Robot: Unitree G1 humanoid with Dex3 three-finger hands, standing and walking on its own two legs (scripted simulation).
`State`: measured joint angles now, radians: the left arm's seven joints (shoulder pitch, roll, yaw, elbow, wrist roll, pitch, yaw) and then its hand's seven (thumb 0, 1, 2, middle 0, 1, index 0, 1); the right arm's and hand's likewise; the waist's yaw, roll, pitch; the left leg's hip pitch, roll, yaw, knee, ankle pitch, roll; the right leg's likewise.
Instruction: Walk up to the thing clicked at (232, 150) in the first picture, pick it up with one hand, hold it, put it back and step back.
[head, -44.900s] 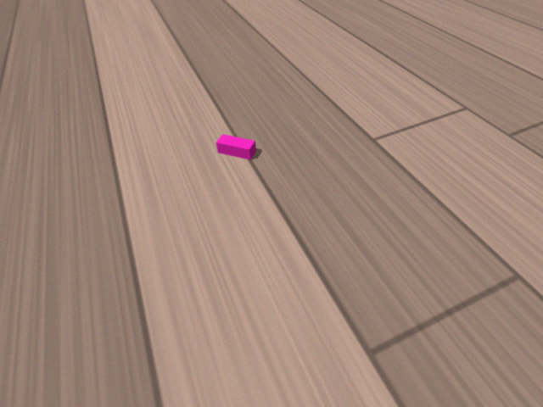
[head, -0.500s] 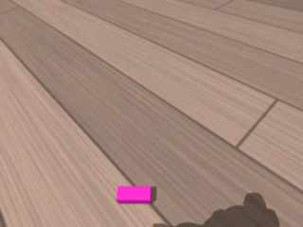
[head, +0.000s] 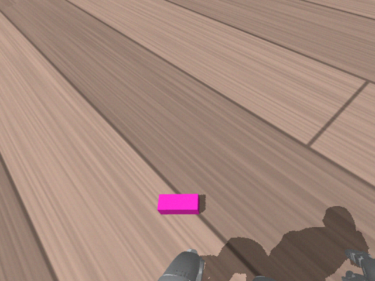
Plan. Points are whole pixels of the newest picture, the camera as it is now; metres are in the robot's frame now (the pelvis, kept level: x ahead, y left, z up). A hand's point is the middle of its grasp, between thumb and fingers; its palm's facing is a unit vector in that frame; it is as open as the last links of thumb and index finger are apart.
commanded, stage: walk up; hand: left
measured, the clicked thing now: (179, 204) +0.54 +0.22 -0.71
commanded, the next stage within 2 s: none
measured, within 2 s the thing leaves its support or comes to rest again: neither
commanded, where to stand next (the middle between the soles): +0.14 -0.01 m, yaw -2 degrees
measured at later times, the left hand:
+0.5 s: hand out of the picture +0.06 +0.30 -0.13, palm faces +0.04 -0.92 -0.40, open 7.4 cm
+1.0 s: hand out of the picture +0.09 +0.34 -0.14, palm faces +0.04 -0.92 -0.39, open 7.4 cm
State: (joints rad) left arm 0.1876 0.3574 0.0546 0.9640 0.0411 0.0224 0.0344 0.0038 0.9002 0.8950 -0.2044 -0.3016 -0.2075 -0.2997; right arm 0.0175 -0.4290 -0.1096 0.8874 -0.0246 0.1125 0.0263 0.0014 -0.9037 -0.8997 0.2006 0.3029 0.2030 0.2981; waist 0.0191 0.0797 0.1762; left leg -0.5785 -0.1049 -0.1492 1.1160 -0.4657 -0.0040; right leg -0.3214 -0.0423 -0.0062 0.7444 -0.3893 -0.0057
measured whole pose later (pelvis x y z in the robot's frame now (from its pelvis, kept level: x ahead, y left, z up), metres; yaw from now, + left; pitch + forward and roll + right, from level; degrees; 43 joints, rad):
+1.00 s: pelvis +0.00 +0.06 +0.01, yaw +3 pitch -2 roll -1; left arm 0.11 0.41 0.06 0.93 -0.01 0.04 0.02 0.01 0.90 0.90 -0.20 -0.30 -0.21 -0.30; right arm 0.22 -0.36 -0.05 0.97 -0.04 0.02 0.00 0.00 -0.90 -0.90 0.21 0.30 0.21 0.30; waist -0.02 -0.02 0.13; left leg -0.27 0.02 0.02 0.65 -0.35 0.03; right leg -0.47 0.06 0.11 1.01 -0.48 -0.03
